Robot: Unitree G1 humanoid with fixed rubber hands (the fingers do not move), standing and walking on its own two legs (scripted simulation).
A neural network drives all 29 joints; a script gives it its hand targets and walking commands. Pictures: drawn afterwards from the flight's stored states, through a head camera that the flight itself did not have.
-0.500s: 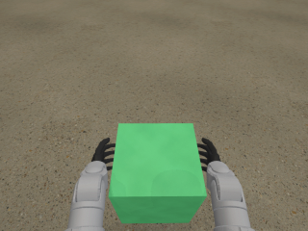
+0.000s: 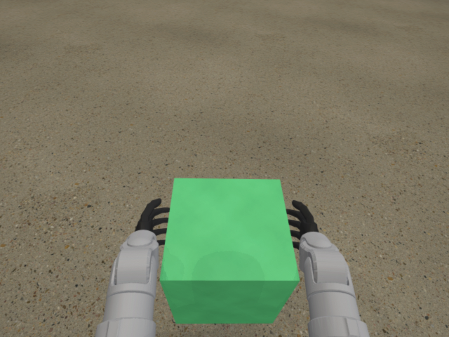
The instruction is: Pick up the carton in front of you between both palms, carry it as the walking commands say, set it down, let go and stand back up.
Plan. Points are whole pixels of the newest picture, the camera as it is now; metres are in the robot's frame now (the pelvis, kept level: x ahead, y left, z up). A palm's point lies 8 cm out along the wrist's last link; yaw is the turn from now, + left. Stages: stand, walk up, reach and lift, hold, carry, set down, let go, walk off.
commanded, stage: set down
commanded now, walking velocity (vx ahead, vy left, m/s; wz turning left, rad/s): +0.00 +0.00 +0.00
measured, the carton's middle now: (225, 254) +0.30 +0.00 -0.04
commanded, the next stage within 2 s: none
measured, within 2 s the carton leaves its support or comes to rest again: neither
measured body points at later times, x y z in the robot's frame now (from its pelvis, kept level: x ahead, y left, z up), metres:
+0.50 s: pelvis -0.03 +0.01 -0.05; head +0.14 +0.02 +0.37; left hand +0.36 +0.16 -0.12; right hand +0.37 -0.14 -0.11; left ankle +0.06 +0.12 -0.74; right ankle +0.01 -0.12 -0.74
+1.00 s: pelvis -0.03 -0.01 -0.17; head +0.22 +0.00 +0.21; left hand +0.41 +0.19 -0.26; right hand +0.43 -0.12 -0.26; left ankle +0.06 +0.12 -0.74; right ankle +0.01 -0.12 -0.74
